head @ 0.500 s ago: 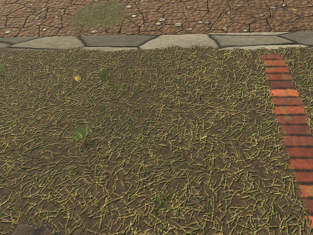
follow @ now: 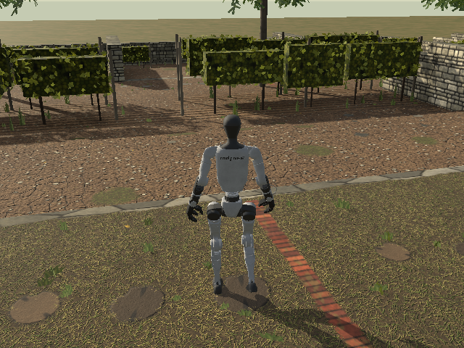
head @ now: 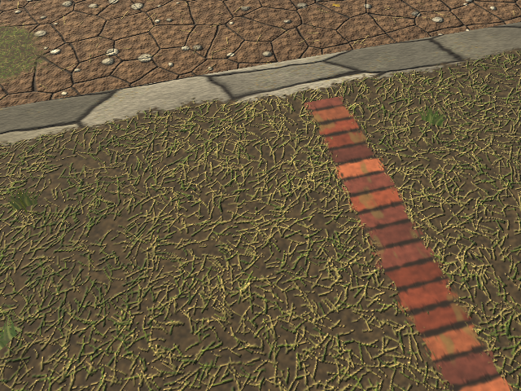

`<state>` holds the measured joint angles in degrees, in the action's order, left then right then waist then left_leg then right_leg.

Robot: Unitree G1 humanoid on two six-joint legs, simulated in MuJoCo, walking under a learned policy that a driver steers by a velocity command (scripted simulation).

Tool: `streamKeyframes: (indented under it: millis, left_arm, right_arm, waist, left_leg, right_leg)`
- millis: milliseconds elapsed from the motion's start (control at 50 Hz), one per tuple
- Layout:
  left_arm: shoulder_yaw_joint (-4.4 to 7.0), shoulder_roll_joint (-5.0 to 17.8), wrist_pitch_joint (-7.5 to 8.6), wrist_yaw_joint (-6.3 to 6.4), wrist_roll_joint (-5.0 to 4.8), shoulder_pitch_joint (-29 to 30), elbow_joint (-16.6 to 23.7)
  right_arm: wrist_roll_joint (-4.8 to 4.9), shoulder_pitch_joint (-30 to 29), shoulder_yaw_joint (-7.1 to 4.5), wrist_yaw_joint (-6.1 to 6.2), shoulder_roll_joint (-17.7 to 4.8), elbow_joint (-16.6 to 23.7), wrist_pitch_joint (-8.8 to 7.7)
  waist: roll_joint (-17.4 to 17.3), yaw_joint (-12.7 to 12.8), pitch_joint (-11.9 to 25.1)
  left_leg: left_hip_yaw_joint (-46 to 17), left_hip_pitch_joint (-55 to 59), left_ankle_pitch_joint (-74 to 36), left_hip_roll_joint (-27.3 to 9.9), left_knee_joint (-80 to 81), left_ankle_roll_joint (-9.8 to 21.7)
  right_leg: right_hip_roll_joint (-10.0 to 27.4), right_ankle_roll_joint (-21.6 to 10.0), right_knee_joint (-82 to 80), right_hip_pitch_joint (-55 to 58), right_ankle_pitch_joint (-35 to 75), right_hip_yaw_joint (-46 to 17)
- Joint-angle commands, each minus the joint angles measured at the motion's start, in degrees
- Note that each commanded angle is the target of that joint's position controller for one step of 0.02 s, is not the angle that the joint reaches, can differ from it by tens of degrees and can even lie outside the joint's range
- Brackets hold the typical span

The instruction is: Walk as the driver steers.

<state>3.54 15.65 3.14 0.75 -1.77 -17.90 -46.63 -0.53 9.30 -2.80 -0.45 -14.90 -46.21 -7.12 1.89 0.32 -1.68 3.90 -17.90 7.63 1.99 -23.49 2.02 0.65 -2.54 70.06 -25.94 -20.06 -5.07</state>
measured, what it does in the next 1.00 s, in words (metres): walks ahead: right foot, then left foot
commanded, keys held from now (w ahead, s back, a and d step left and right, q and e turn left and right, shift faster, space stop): w+e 0.06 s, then w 0.94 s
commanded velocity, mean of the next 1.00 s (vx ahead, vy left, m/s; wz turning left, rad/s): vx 0.50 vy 0.00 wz -0.17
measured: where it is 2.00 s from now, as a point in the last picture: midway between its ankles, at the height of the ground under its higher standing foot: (306, 209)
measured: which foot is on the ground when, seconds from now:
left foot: down 0.00-0.38, up 0.40-0.90, down 0.92-1.00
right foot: up 0.00-0.34, down 0.36-0.94, up 0.96-1.00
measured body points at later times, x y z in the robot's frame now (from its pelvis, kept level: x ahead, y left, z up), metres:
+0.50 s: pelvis +0.26 -0.09 +0.00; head +0.29 -0.11 +0.45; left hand +0.43 +0.15 -0.10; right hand +0.29 -0.37 -0.14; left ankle +0.20 +0.09 -0.64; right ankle +0.30 -0.18 -0.74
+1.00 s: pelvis +0.55 -0.07 -0.01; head +0.59 -0.06 +0.44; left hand +0.61 +0.20 -0.15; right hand +0.68 -0.34 -0.11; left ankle +0.65 +0.01 -0.74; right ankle +0.36 -0.19 -0.65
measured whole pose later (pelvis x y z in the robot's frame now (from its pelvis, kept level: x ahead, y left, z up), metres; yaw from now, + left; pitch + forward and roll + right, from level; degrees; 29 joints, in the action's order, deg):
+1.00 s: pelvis +0.55 -0.07 -0.01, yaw -8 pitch +2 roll -1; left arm 2.9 15.5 4.4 0.1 -1.4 -20.8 -50.9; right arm 0.4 5.9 -2.6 -2.5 -14.9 -46.4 -5.7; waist 0.7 1.2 -1.6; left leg 3.3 -26.4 9.0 0.6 -32.7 3.4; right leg 0.2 -1.8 62.0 -14.3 -26.5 -3.3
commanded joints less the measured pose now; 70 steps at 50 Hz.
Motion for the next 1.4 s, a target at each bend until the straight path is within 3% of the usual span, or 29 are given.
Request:
streamKeyframes:
  millis: [20,100,180,280,320,340,360,380,400,420,440,460,500,580,700,800,860,900,920,940,960,980,1000,1020,1060,1140,1200,1320,1400]
  left_arm:
    - [0.72,1.7,-0.3,-0.31,-0.25,-1.8,4.6]
    - [0.27,1.2,-0.6,-0.34,0.66,3.3,8.0]
    - [-0.66,0.6,0.7,-1.74,0.88,10.4,9.9]
    - [-0.85,1.9,1.08,-3.15,0.47,18.1,13.6]
    - [-0.01,3.7,1.24,-3.29,0.77,15.1,13.6]
    - [1.22,5.6,1.3,-3.11,1.07,8.2,11.5]
    - [3.05,9.2,1.12,-2.51,1.15,-1.7,8.6]
    - [4.71,16.2,0.73,-1.59,2.05,-10.1,7.6]
    - [4.15,15.6,0.86,-1.72,1.33,-11.1,7.3]
    - [2.74,11.2,1.28,-2.09,1.52,-8.4,7.5]
    - [2.02,8.9,1.44,-2.19,1.46,-4.2,8.0]
    - [1.4,6.8,1.59,-2.48,1.43,0.1,8.3]
    - [0.85,4.4,2.2,-2.77,1.8,4.0,8.5]
    - [1.45,6.0,3.49,-2.14,1.85,1.9,5.9]
    - [1.73,7.6,2.65,-0.66,1.35,-3.0,2.4]
    - [2.08,8.4,1.73,-0.26,0.76,-6.7,-1.0]
    - [2.44,9.4,1.01,0.04,0.58,-5.4,-1.8]
    - [2.18,9.3,0.3,0.19,0.9,-3.5,-1.6]
    - [1.21,7.4,0.23,0.35,1.64,-4.1,-0.7]
    - [-0.95,0.0,1.38,-0.43,1.61,-12.0,-0.3]
    - [-0.41,3.3,2.83,-0.61,0.88,-9.8,-1.2]
    - [0.77,7.4,3.53,-0.89,-0.7,-4.3,0.5]
    - [0.63,7.4,3.73,-0.63,-0.6,-0.5,1.6]
    - [0.84,6.9,3.51,-0.25,0.48,1.6,1.9]
    - [1.05,5.2,2.01,0.02,0.89,-0.9,1.2]
    - [0.87,3.6,0.71,0.36,1.48,2.3,2.3]
    - [0.65,2.7,1.22,0.18,1.86,8.7,4.1]
    - [0.04,1.9,2.79,-1.52,1.0,19.8,7.0]
    - [0.87,5.0,4.04,-2.34,0.78,18.3,7.1]
  right_arm:
    - [0.05,1.6,-1.38,-0.21,-4.9,1.3,-0.92]
    - [0.26,4.0,-2.37,-0.28,-7.7,-0.7,-1.12]
    - [0.97,5.4,-2.33,-0.3,-9.0,-1.9,-0.18]
    - [2.36,10.4,-2.57,-0.32,-11.4,-4.5,1.55]
    - [2.67,9.7,-2.64,-0.12,-12.3,-5.0,2.43]
    - [2.64,8.9,-2.41,0.01,-12.1,-5.1,2.83]
    - [1.96,9.4,-1.6,0.31,-10.2,-4.7,2.83]
    - [0.43,12.6,0.24,0.06,-5.1,-2.4,1.98]
    - [1.02,14.3,0.96,-0.4,-3.5,-2.9,0.36]
    - [3.07,9.9,-0.62,-0.77,-8.8,-2.0,-0.42]
    - [3.55,5.9,-0.55,-0.75,-8.6,-0.6,-0.61]
    - [2.5,4.5,-0.55,-0.41,-7.8,-0.7,-0.3]
    - [1.55,6.5,-0.9,-0.29,-6.7,-1.5,1.32]
    - [0.89,4.2,-0.81,0.2,-4.8,-0.7,3.07]
    - [0.97,-7.2,-0.06,-0.73,-2.9,2.4,2.22]
    - [1.46,-13.6,0.21,-2.23,-3.4,5.3,1.48]
    - [1.41,-11.3,-0.28,-2.9,-5.1,5.4,0.99]
    - [1.15,0.7,-2.2,-2.34,-8.3,1.9,0.95]
    - [0.74,11.1,-3.46,-1.72,-12.1,-0.4,1.06]
    - [0.18,16.7,-4.69,-1.66,-17.1,-1.7,1.36]
    - [0.9,17.0,-3.21,-1.76,-12.2,-1.7,1.35]
    - [1.2,12.5,-2.44,-1.66,-9.9,-1.2,1.29]
    - [1.15,7.5,-1.94,-1.59,-8.5,-0.1,1.39]
    - [0.71,4.2,-1.49,-1.75,-6.9,0.3,1.36]
    - [-0.06,2.3,-1.0,-1.96,-5.0,0.2,0.84]
    - [0.31,5.0,-1.61,-1.04,-7.4,-1.8,0.35]
    - [0.85,8.2,-1.63,-0.13,-7.8,-3.0,1.1]
    - [1.84,13.7,-1.97,0.72,-9.2,-4.8,2.5]
    - [2.07,12.8,-2.74,1.42,-10.3,-4.8,3.45]
  waist:
    - [-6.0,0.1,2.6]
    - [-3.8,-0.5,0.8]
    - [-3.7,-2.4,-0.6]
    - [-5.5,-4.3,-2.4]
    - [-7.0,-1.3,-0.4]
    - [-6.6,2.9,3.7]
    - [-5.2,6.9,9.9]
    - [7.1,7.5,18.5]
    - [12.8,6.0,25.3]
    - [7.3,6.3,18.8]
    - [5.7,4.8,12.2]
    - [1.8,2.6,8.1]
    - [3.1,-0.9,5.7]
    - [1.0,-1.8,2.5]
    - [1.5,2.0,-1.1]
    - [1.8,3.8,-3.4]
    - [3.0,1.6,-1.6]
    - [2.9,-4.8,5.9]
    - [-1.1,-8.4,14.0]
    - [-16.2,-5.5,22.2]
    - [-15.3,-7.2,24.5]
    - [-11.9,-6.5,15.3]
    - [-6.9,-4.6,9.9]
    - [-4.5,-2.9,5.9]
    - [-7.3,0.1,4.7]
    - [-5.6,0.4,1.9]
    - [-4.8,-1.5,0.6]
    - [-5.4,-5.0,-1.9]
    - [-7.6,-2.3,-0.7]
  left_leg:
    - [-14.7,9.2,-2.4,-16.5,14.8,9.8]
    - [-8.6,9.8,-9.1,-17.3,16.8,11.4]
    - [-1.9,10.8,-11.3,-14.7,16.3,9.7]
    - [-2.3,17.5,-10.0,-18.0,13.3,8.2]
    - [-1.4,19.6,-20.6,-18.5,7.5,6.8]
    - [1.1,18.3,-29.5,-16.4,-1.2,5.3]
    - [3.5,11.4,-29.4,-13.5,-13.9,3.2]
    - [5.2,-9.8,-7.2,-7.2,-37.4,-0.6]
    - [-4.3,-21.4,24.7,-0.9,-50.6,-1.4]
    - [-8.2,-27.3,22.6,-4.4,-54.8,-0.3]
    - [-7.0,-28.1,17.6,-7.1,-53.1,0.5]
    - [-6.6,-25.7,13.1,-9.3,-49.2,0.4]
    - [-7.3,-18.7,7.8,-11.5,-44.2,-0.1]
    - [-7.0,-21.1,0.4,-11.2,-36.8,-1.9]
    - [-4.9,-22.0,-14.3,-8.6,-16.3,-2.1]
    - [-4.7,-23.2,-10.9,-7.1,-8.7,-0.1]
    - [-3.3,-17.7,-4.8,-5.3,-6.4,2.3]
    - [0.4,-0.2,-4.2,-1.1,-5.1,4.8]
    - [-7.3,17.5,-6.5,-8.2,-7.4,7.9]
    - [-35.5,39.6,5.8,-22.5,-2.5,17.6]
    - [-47.0,40.9,11.2,-23.8,5.6,17.1]
    - [-38.2,33.8,12.1,-22.2,6.4,13.9]
    - [-30.5,24.6,7.6,-20.3,7.4,12.2]
    - [-25.2,16.5,2.3,-18.0,9.1,11.4]
    - [-19.0,8.8,-2.5,-14.8,12.4,10.7]
    - [-13.2,7.1,-10.3,-14.3,15.9,12.1]
    - [-11.3,9.4,-11.6,-13.1,16.3,10.9]
    - [-12.2,12.6,-6.7,-13.1,13.5,10.0]
    - [-16.6,15.6,-7.6,-15.6,7.6,8.3]
  right_leg:
    - [6.9,0.3,-0.1,-10.3,3.5,-1.6]
    - [7.6,1.1,-8.5,-15.4,10.0,-2.1]
    - [6.1,0.6,-24.3,-12.4,20.2,1.9]
    - [4.2,-1.0,-34.2,-10.5,14.7,5.8]
    - [1.7,-2.9,-37.7,-4.2,11.2,7.8]
    - [-0.7,-4.3,-40.5,6.0,13.2,9.6]
    - [-0.3,-6.0,-39.4,21.3,15.0,7.9]
    - [15.2,-13.4,-40.0,43.2,13.3,-15.4]
    - [23.2,-19.0,-51.1,48.8,8.6,-38.2]
    - [21.4,-16.1,-52.2,44.0,7.8,-32.4]
    - [18.9,-14.0,-52.2,35.9,11.6,-23.0]
    - [16.1,-12.6,-53.6,27.8,15.9,-16.5]
    - [12.8,-11.3,-57.7,18.8,18.6,-9.9]
    - [11.9,-12.3,-61.8,16.7,25.2,-4.3]
    - [10.3,-9.7,-63.2,19.9,21.4,1.1]
    - [13.6,-8.9,-60.0,27.6,21.2,0.6]
    - [14.7,-7.3,-55.4,30.8,30.5,0.5]
    - [10.8,-5.1,-41.2,28.7,47.7,3.7]
    - [7.7,-3.0,-25.2,18.3,37.8,5.9]
    - [-2.9,1.6,-1.8,-6.4,5.7,6.1]
    - [-3.6,0.8,5.5,-13.3,-12.3,-3.2]
    - [-0.2,-0.1,7.9,-18.3,-9.0,-2.7]
    - [3.2,-0.5,5.2,-17.3,-3.3,-0.5]
    - [5.3,-0.4,1.5,-14.9,0.7,0.4]
    - [7.6,-0.1,-2.7,-8.2,4.8,0.2]
    - [8.5,2.1,-10.4,-11.8,11.2,1.3]
    - [7.8,3.1,-21.2,-14.2,19.5,2.0]
    - [3.4,3.9,-38.0,-10.1,24.6,3.4]
    - [2.1,2.2,-42.9,-3.0,18.6,2.3]
Velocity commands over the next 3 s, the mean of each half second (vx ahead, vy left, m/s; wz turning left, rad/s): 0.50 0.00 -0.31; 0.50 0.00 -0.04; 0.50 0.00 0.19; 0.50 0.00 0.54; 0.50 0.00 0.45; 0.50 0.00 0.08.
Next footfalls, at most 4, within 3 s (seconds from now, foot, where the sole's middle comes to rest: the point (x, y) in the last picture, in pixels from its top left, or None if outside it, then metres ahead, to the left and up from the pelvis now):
0.36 right None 0.34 -0.18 -0.77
0.92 left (270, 308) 0.69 0.01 -0.77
1.46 right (357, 230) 0.95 -0.26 -0.77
2.00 left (254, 173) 1.18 0.06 -0.77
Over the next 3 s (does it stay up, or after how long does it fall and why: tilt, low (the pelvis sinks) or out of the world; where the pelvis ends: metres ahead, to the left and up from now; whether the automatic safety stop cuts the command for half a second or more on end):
stays up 1.59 0.19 -0.03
